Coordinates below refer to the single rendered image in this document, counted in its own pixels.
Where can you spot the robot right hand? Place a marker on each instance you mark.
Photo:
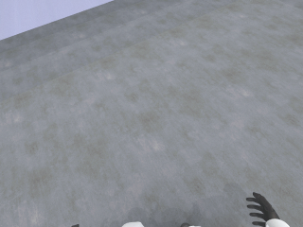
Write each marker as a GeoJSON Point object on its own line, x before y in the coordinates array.
{"type": "Point", "coordinates": [265, 207]}

